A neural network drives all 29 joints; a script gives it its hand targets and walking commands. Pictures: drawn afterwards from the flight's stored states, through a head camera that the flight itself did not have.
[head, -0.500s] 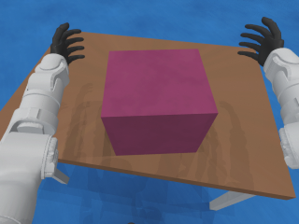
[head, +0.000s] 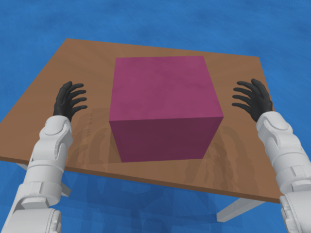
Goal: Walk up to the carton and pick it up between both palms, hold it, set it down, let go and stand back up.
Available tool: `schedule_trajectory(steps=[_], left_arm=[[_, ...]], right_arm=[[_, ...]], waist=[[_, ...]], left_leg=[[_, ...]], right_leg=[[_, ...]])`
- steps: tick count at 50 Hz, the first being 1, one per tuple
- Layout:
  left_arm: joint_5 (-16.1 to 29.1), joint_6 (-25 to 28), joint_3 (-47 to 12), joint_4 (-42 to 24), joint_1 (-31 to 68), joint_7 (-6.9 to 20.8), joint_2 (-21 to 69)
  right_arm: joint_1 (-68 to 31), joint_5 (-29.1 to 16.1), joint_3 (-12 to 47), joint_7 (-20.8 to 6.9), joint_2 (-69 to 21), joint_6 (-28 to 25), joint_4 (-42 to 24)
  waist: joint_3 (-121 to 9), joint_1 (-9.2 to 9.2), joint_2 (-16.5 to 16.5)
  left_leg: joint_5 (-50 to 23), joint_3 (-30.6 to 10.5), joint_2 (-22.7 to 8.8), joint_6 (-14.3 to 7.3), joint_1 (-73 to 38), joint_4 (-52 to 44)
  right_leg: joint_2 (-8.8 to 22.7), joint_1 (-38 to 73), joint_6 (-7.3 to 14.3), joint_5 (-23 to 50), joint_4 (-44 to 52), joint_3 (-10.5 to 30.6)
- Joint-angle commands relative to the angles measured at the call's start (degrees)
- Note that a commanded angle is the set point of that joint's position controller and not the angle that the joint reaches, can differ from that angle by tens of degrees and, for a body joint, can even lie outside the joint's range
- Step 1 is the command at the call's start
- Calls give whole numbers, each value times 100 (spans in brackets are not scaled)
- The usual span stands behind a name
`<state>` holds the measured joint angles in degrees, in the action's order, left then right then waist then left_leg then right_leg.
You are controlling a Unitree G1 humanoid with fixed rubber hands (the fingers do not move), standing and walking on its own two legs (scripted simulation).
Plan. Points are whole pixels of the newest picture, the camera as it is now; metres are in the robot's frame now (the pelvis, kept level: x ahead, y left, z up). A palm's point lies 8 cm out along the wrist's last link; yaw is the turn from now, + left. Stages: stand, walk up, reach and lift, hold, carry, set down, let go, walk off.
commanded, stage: set down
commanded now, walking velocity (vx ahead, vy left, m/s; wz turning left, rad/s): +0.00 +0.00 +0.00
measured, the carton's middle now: (161, 110) +0.46 +0.04 +0.00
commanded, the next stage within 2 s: none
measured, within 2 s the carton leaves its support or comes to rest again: neither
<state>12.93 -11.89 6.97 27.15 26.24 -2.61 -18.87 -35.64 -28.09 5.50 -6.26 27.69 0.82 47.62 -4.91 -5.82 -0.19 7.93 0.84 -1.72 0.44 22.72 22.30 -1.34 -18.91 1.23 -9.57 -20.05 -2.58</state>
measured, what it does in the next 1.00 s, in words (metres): stands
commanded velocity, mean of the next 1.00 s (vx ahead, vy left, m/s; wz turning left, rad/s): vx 0.00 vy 0.00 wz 0.00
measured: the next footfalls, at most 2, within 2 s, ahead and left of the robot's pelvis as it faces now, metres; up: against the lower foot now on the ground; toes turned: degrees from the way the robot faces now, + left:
none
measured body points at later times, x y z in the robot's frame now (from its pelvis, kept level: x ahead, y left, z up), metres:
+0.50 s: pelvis +0.02 +0.00 +0.00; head +0.04 +0.01 +0.45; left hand +0.31 +0.28 +0.06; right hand +0.36 -0.24 +0.05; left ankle +0.03 +0.12 -0.74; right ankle +0.00 -0.11 -0.74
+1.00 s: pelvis +0.03 +0.01 +0.00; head +0.03 +0.02 +0.45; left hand +0.25 +0.25 +0.02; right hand +0.27 -0.25 +0.02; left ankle +0.03 +0.12 -0.74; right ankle +0.00 -0.11 -0.74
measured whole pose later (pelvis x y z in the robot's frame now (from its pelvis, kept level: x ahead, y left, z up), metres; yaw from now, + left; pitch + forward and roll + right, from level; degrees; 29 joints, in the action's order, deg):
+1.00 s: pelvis +0.03 +0.01 +0.00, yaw -2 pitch +0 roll +0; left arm 4.4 2.5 5.9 9.6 -11.6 -4.5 -9.6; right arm 7.9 -23.8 1.7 -10.9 23.9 -13.8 25.2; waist -0.8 -4.0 -1.3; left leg 11.2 3.6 -1.3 -0.1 8.8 20.1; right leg -0.9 -6.2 0.8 -12.2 -18.5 0.3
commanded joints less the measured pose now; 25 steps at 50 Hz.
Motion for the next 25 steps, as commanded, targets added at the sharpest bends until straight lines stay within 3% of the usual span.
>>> schedule_trajectory(steps=[1, 6, 10, 18, 24, 25], left_arm=[[19, 104, 268, -925, 1693, -95, -850], [-42, 8, 242, -1066, 1195, -82, -685], [-240, -29, 304, -1258, 302, 48, -500], [-268, 243, 410, -2287, -425, 5, -419], [-449, 505, 371, -2452, -1569, -3, -110], [-403, 541, 373, -2527, -1252, 6, -241]], right_arm=[[-1747, 150, -446, -61, 1105, -24, -991], [-1172, 143, -455, -151, 1005, 68, -1009], [-294, 128, -459, -173, 951, -67, -1067], [482, 233, -750, -214, 914, -371, -2256], [1803, 327, -728, -316, 819, -617, -2299], [1360, 333, -828, -310, 924, -676, -2551]], waist=[[-2103, 47, -185], [-1789, -20, -47], [-1497, 51, -91], [-1462, 80, -79], [-1146, 172, -199], [-1224, 171, -130]], left_leg=[[-754, 151, 288, -11, -1155, -77], [-894, 126, 294, 9, -1168, -136], [-1374, 90, 330, -9, -1344, -92], [-1346, 102, 372, -3, -1423, -123], [-1700, 32, 350, 34, -1718, -111], [-1687, 69, 362, 64, -1687, -92]], right_leg=[[-198, 627, -109, 126, 192, 153], [-138, 664, -56, 255, 215, 247], [-135, 833, -70, 677, 254, 267], [-106, 934, -68, 710, 302, 354], [-97, 1109, 7, 1101, 316, 389], [-82, 999, -1, 1042, 312, 389]])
